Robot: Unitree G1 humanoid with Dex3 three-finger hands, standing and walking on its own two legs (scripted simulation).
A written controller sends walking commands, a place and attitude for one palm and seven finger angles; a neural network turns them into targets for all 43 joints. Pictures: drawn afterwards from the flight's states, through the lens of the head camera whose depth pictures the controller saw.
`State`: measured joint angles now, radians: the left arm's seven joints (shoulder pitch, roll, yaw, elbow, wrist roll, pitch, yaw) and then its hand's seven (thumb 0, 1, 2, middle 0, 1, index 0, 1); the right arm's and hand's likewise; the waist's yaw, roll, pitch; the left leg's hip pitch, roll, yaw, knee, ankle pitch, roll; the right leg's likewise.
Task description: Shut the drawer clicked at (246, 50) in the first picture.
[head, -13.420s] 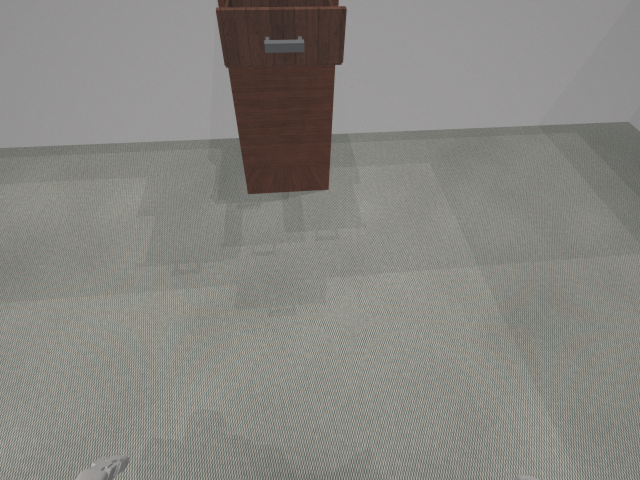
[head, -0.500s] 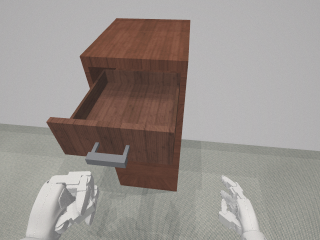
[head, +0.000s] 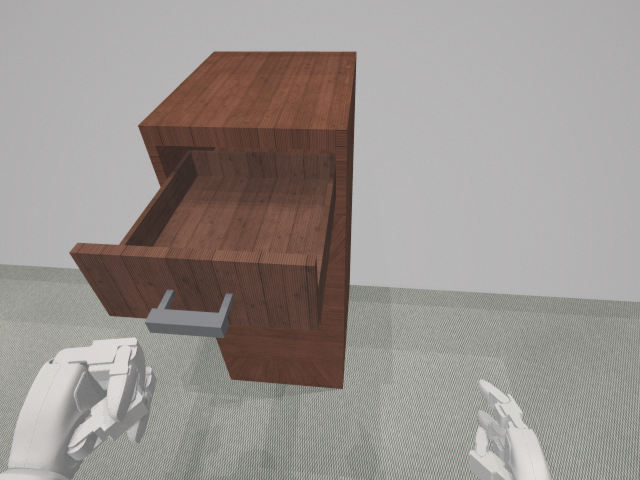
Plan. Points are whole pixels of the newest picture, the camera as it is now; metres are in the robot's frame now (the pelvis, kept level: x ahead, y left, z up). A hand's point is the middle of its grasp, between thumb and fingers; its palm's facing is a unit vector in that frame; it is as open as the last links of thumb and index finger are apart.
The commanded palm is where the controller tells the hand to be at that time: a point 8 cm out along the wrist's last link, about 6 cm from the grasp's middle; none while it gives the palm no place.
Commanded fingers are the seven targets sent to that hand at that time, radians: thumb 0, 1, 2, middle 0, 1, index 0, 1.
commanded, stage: bring the fist close to the handle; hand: left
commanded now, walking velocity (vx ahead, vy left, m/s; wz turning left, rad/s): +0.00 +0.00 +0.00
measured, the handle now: (193, 310) +0.31 +0.22 +0.06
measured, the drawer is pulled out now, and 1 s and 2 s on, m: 0.29 0.29 0.26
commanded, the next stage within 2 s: push the drawer shut in 1.42 s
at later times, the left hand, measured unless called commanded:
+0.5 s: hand (163, 394) +0.18 +0.19 +0.10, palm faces +0.07 -1.00 -0.06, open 3.3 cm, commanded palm +0.14 +0.24 +0.11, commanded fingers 0.00 0.90 0.90 -1.40 -1.60 -1.40 -1.60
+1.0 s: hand (194, 377) +0.22 +0.18 +0.06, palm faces +0.03 -1.00 -0.03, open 3.3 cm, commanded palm +0.19 +0.24 +0.06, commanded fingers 0.00 0.90 0.90 -1.40 -1.60 -1.40 -1.60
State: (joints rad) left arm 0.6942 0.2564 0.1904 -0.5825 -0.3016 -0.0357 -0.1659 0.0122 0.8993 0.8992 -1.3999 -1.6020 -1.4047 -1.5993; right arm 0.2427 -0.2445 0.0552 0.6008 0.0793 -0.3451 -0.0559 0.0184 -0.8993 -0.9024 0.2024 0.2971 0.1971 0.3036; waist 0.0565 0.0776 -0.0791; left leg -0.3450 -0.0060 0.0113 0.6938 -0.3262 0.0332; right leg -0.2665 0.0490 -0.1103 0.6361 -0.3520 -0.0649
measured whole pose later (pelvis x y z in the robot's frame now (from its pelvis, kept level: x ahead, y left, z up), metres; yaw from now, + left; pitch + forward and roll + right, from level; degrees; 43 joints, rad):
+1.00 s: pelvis +0.00 +0.02 -0.02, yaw +0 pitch +7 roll -1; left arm 0.43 0.19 0.09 -0.16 -0.23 -0.24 -0.15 0.01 0.90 0.90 -1.40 -1.60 -1.40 -1.60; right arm 0.24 -0.24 0.05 0.58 0.02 -0.27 -0.03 0.02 -0.90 -0.90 0.20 0.30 0.20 0.30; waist 0.00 0.04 -0.07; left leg -0.57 -0.03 0.03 0.83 -0.38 0.06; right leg -0.50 0.02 -0.10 0.80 -0.41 -0.04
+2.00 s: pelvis +0.01 +0.00 -0.02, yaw +0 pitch +8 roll -1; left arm 0.24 0.24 0.16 0.04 -0.27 -0.28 -0.19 0.01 0.79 0.89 -1.40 -1.60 -1.40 -1.60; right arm 0.23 -0.26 0.04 0.60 0.04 -0.19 -0.05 0.02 -0.90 -0.90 0.20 0.30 0.20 0.30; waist 0.00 0.05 -0.08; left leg -0.60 -0.01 0.01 0.85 -0.39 0.03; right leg -0.53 0.04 -0.11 0.81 -0.43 -0.07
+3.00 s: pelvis +0.00 +0.02 -0.02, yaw -2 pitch +9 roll -1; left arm -0.34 0.27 0.21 0.60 -0.19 -0.30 -0.14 0.04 0.78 0.87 -1.40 -1.60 -1.40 -1.60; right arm 0.28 -0.26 0.04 0.64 0.03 -0.09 -0.02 0.01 -0.90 -0.90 0.20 0.30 0.20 0.30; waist -0.05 0.03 -0.07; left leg -0.61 -0.01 0.06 0.81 -0.36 0.06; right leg -0.56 0.04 -0.07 0.78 -0.39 -0.04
